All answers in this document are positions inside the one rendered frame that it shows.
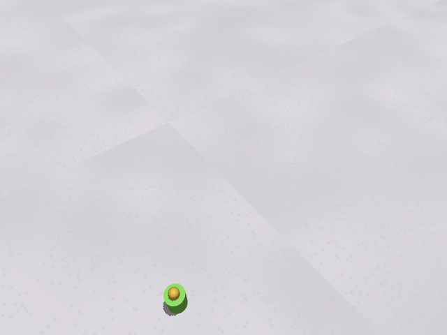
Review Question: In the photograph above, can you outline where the bottle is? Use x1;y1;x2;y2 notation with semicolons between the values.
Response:
163;283;188;314

